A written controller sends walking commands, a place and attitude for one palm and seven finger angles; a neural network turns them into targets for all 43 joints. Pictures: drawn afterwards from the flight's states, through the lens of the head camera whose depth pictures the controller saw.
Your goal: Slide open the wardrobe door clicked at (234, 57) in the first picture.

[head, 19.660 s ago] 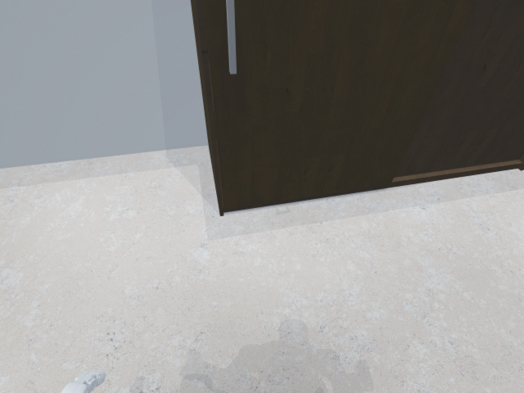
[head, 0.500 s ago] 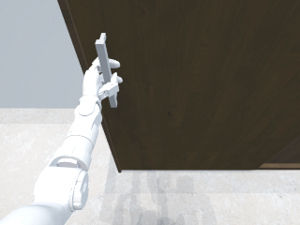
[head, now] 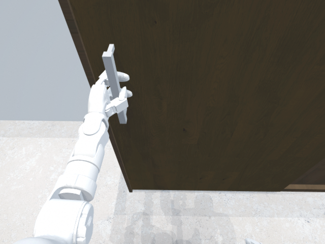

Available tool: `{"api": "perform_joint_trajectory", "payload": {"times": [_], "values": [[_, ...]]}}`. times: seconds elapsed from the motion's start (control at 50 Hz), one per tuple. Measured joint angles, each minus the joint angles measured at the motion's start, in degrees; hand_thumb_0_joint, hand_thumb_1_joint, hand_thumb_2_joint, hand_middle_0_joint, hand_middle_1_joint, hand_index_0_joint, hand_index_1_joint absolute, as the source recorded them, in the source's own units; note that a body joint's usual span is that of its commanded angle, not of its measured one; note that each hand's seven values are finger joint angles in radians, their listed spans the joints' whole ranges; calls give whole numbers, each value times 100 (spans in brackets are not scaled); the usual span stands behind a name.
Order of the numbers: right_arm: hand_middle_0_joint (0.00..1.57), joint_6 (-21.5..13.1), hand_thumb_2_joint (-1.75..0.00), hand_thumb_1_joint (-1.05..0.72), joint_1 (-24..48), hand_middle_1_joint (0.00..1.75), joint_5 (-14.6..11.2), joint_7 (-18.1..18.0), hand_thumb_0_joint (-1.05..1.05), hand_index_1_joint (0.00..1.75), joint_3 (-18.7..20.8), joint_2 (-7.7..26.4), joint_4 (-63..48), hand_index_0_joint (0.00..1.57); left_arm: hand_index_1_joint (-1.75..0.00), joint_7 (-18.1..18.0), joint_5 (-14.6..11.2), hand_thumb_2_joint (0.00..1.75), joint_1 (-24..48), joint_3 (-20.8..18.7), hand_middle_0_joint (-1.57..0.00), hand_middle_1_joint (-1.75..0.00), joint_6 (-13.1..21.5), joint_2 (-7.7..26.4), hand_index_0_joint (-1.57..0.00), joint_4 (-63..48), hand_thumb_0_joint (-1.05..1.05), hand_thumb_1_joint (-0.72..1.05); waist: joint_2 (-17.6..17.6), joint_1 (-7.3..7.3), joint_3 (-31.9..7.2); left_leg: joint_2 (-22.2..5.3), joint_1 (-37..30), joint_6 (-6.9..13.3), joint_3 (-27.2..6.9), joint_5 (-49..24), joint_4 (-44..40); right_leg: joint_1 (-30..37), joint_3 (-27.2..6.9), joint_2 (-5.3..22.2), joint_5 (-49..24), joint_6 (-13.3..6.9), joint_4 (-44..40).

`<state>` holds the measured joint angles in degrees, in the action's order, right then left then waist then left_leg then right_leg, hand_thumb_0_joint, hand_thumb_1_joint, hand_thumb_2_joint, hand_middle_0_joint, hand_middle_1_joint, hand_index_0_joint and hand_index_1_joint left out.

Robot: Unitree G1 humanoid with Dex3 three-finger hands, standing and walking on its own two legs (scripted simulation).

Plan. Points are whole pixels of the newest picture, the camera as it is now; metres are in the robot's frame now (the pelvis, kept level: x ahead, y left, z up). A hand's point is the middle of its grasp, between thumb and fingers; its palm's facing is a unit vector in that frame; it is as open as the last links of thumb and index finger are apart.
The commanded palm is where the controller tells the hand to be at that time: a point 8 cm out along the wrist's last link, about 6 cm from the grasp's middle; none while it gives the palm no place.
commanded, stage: tug the door sideways, standing still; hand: left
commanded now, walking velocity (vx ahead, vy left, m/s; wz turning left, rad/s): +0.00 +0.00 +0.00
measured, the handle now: (118, 88) +0.48 +0.12 +0.12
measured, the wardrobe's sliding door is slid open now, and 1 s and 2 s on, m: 0.00 0.04 0.15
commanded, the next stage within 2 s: step sideways, sliding the door along in 0.82 s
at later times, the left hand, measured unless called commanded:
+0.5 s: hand (126, 101) +0.43 +0.09 +0.12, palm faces +0.00 -1.00 -0.03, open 5.5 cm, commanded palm +0.41 +0.09 +0.12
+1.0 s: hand (138, 101) +0.43 +0.06 +0.12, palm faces -0.08 -0.99 -0.07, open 5.6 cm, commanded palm +0.42 +0.09 +0.12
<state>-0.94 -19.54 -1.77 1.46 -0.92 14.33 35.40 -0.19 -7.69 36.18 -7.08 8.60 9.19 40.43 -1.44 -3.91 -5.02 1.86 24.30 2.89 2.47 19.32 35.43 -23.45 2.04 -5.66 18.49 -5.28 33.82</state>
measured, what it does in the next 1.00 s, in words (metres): stands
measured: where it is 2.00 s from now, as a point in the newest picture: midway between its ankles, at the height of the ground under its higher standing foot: outside the picture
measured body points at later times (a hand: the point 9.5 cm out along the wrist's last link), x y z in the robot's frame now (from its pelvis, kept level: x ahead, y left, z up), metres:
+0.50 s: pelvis -0.01 +0.02 -0.01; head +0.03 +0.02 +0.44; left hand +0.43 +0.14 +0.13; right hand +0.07 -0.21 -0.14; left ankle -0.02 +0.09 -0.73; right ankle -0.02 -0.06 -0.73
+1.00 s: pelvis -0.02 +0.03 -0.01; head +0.03 +0.03 +0.44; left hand +0.43 +0.11 +0.13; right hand +0.07 -0.20 -0.14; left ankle -0.02 +0.09 -0.73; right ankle -0.02 -0.06 -0.73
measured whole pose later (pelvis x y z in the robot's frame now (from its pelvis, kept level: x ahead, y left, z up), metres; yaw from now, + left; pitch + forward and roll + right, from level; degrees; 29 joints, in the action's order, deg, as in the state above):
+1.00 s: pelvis -0.02 +0.03 -0.01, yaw +3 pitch +9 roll -1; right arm -2.6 -17.8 -1.1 2.0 -1.0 12.0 41.2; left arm -9.4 -6.7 51.2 5.6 12.4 2.6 54.4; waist -1.7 -2.7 -2.8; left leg 4.9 29.3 5.4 1.1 19.5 40.3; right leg -28.0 4.0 -2.5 20.2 -3.2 39.6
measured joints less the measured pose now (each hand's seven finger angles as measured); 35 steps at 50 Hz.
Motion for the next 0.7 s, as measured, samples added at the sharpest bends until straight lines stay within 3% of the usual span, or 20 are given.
{"api": "perform_joint_trajectory", "payload": {"times": [0.2, 0.48, 0.7], "values": [[20, -85, -89, -90, 84, 30, 54, 27, 1, 29, 48, -30, 284, 20, -140, -408, -43, 82, 615, 533, -39, -140, 66, -242, -38, 513, 2, 78, -41, 153, 69, 143, 249, 41, -229, -29, 174, -156, 248, 143, 60, 34, 136], [20, -339, -89, -90, -111, 30, 108, 186, 1, 29, 25, -125, 565, 20, -140, -784, -214, 80, 1071, 1111, -38, -140, 327, -393, -32, 1085, 1, 80, -72, 175, 55, 268, 468, 124, -306, 16, 413, -337, 352, 273, 162, 125, 386], [20, -392, -89, -90, -78, 30, 148, 271, 1, 29, 51, -129, 653, 20, -140, -977, -189, 80, 1321, 1385, -38, -140, 349, -605, -32, 1250, 1, 80, -50, 186, 40, 325, 630, 185, -298, 40, 543, -493, 359, 336, 203, 193, 528]]}}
